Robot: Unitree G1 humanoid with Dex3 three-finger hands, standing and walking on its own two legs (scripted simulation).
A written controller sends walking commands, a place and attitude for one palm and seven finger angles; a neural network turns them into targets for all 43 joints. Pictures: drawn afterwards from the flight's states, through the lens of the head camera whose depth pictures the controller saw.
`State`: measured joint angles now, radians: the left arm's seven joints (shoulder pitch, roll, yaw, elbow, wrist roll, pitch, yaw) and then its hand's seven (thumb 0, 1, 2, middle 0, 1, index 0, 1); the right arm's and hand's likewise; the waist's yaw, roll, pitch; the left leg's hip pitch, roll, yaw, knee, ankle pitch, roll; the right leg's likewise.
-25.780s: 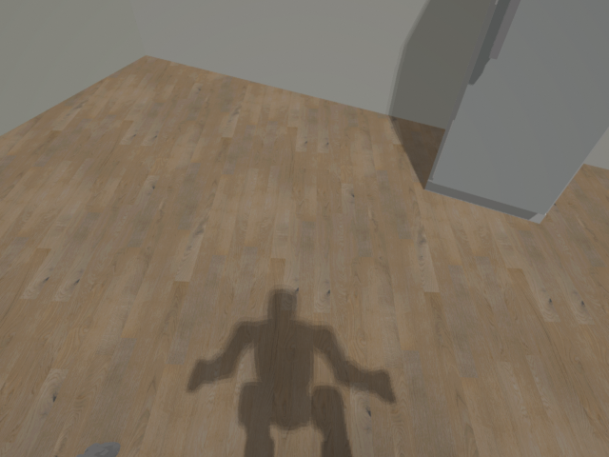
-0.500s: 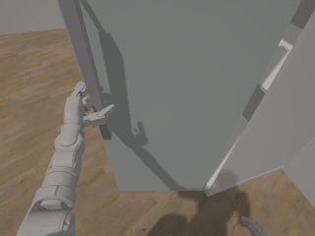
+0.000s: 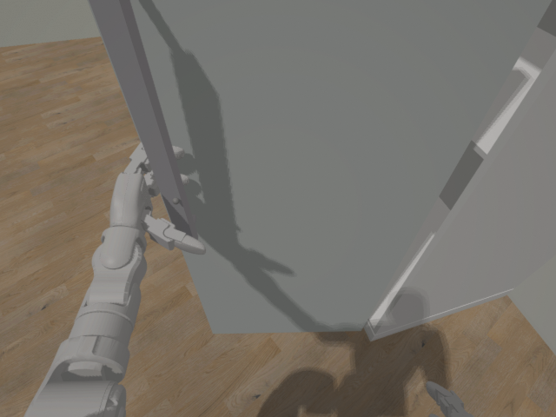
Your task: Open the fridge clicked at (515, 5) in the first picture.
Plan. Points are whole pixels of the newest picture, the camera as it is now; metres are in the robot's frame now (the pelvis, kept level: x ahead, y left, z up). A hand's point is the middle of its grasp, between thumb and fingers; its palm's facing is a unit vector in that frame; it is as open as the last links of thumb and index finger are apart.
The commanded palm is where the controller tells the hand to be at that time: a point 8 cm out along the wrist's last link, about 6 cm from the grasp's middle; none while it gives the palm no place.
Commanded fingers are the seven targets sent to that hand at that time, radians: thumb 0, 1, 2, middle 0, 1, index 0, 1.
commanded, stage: slip the hand off the handle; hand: left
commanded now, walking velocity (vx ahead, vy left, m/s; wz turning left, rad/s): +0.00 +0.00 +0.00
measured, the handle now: (164, 144) +0.43 +0.18 +0.17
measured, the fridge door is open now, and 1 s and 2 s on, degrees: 74 71 71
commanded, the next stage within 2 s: draw the hand back to the body in 1.26 s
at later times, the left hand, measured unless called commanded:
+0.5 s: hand (125, 207) +0.38 +0.24 +0.10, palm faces +0.11 -0.99 -0.13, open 14.7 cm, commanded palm +0.35 +0.29 +0.10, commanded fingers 0.00 -0.55 0.20 -0.25 -1.15 -0.25 -1.15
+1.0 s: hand (110, 251) +0.31 +0.24 +0.10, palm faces +0.11 -0.98 -0.14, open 14.7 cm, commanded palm +0.27 +0.29 +0.10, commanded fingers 0.00 -0.55 0.20 -0.25 -1.15 -0.25 -1.15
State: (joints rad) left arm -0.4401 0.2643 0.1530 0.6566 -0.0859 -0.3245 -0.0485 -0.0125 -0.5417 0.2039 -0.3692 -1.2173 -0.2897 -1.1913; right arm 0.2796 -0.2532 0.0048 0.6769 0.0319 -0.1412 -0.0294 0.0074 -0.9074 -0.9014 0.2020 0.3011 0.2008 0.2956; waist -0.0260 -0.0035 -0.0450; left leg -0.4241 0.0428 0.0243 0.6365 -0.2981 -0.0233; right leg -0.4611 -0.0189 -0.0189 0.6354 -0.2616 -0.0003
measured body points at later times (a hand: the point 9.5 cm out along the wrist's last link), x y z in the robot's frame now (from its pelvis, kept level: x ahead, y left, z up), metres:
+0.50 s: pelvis +0.02 +0.02 -0.01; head +0.04 +0.03 +0.44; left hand +0.37 +0.29 +0.10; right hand +0.15 -0.22 -0.10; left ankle +0.01 +0.14 -0.72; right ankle +0.04 -0.12 -0.72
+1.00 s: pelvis +0.01 +0.01 -0.01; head +0.02 +0.01 +0.44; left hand +0.29 +0.29 +0.11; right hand +0.18 -0.22 -0.09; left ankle +0.01 +0.14 -0.72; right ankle +0.04 -0.12 -0.72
